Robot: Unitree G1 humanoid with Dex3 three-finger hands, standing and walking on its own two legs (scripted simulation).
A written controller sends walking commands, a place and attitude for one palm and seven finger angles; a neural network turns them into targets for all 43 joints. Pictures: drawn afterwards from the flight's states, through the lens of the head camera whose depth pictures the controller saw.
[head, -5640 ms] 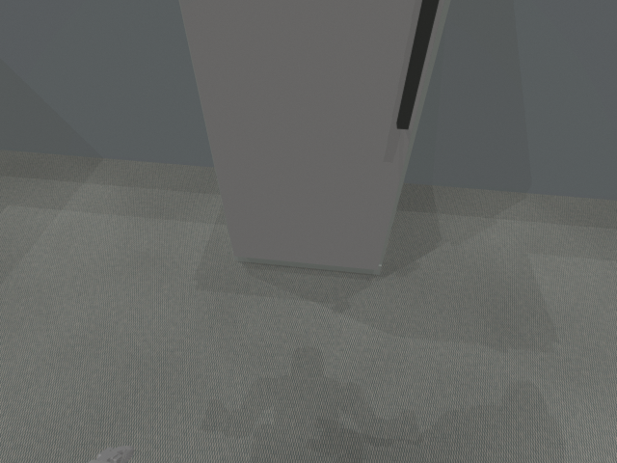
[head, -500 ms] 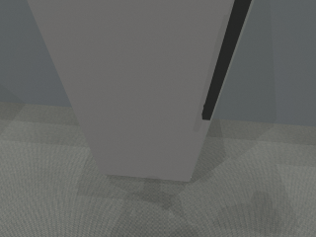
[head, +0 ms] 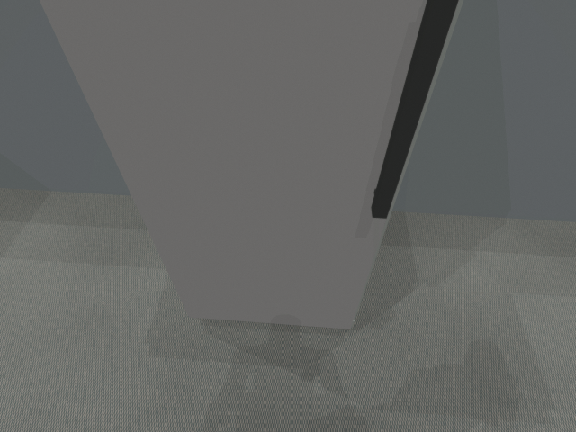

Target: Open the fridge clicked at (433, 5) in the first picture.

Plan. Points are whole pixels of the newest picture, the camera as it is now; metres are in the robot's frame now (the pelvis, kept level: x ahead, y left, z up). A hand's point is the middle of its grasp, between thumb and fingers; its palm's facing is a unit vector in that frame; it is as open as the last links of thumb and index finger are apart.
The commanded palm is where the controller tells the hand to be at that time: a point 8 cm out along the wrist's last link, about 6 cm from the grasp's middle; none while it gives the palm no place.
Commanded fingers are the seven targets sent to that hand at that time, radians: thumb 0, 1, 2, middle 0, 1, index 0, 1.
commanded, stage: shuffle to correct the standing spot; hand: right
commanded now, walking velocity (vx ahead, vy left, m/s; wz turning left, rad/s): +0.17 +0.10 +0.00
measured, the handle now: (404, 112) +0.54 -0.14 +0.18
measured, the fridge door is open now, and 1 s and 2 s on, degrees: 0 0 0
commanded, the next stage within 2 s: come to a stop and stand still in 0.18 s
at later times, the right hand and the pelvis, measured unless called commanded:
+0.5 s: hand out of the picture -0.01 -0.13 -0.19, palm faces +0.05 +0.99 -0.12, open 7.4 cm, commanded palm none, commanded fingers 0.00 -0.90 -0.90 0.20 0.30 0.20 0.30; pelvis +0.09 +0.01 -0.02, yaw +1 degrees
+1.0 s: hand out of the picture +0.15 -0.11 -0.17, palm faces -0.02 +0.96 -0.27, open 7.4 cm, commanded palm none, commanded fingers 0.00 -0.90 -0.90 0.20 0.30 0.20 0.30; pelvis +0.06 +0.07 -0.02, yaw +1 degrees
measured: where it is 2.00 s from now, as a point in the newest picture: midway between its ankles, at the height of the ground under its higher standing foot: outside the picture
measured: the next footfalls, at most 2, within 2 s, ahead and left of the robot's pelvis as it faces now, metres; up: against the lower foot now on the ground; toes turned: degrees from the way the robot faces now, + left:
right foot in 0.44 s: +0.15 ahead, -0.06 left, +0.00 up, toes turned -1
left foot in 0.84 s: +0.10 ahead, +0.18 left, +0.00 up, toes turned +2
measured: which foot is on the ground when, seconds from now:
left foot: down 0.00-0.48, up 0.50-0.82, down 0.84-1.00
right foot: down 0.00-0.24, up 0.26-0.42, down 0.44-1.00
